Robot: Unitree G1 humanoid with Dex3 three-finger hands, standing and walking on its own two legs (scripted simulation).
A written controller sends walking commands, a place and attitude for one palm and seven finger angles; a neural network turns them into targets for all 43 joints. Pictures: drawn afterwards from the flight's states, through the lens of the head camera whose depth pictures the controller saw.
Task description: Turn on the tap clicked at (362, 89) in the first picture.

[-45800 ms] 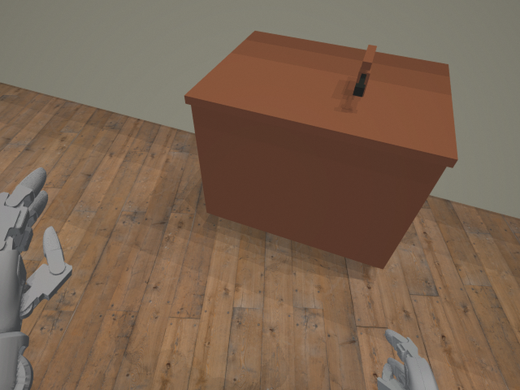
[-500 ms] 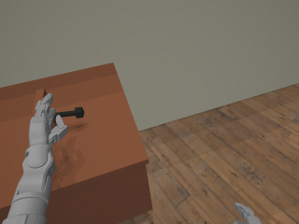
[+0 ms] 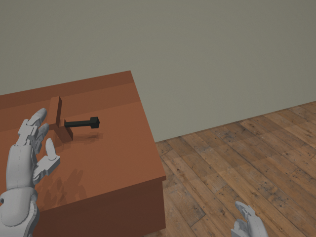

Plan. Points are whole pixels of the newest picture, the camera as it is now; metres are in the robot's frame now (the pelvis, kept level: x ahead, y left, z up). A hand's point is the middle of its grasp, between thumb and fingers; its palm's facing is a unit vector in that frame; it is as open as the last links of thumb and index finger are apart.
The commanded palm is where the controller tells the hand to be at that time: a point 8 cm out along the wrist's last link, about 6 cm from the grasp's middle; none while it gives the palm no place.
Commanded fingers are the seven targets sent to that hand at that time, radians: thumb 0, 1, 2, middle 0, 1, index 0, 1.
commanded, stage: draw the hand back beside the body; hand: left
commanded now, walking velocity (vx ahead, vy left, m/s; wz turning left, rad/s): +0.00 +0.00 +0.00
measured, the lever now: (94, 122) +0.46 +0.28 +0.01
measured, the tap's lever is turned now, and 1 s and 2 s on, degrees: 77 77 77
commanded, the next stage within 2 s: step back with the hand held close in 0.40 s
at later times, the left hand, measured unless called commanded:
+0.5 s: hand (51, 177) +0.18 +0.22 +0.16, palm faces +0.40 -0.84 -0.37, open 7.4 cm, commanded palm +0.14 +0.27 +0.17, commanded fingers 0.00 0.90 0.90 -0.20 -0.30 -0.20 -0.30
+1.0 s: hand (29, 198) +0.14 +0.24 +0.16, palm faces +0.36 -0.81 -0.46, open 7.4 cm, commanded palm +0.10 +0.28 +0.17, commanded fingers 0.00 0.90 0.90 -0.20 -0.30 -0.20 -0.30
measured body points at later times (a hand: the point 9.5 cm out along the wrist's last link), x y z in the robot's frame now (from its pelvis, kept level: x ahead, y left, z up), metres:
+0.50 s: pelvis -0.01 -0.01 +0.00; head -0.04 -0.05 +0.45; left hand +0.15 +0.26 +0.18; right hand +0.17 -0.24 -0.09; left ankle -0.02 +0.12 -0.75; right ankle -0.04 -0.12 -0.75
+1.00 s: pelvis -0.06 +0.00 +0.00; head -0.06 -0.03 +0.44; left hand +0.11 +0.28 +0.18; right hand +0.12 -0.24 -0.10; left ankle -0.02 +0.12 -0.75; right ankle -0.04 -0.12 -0.75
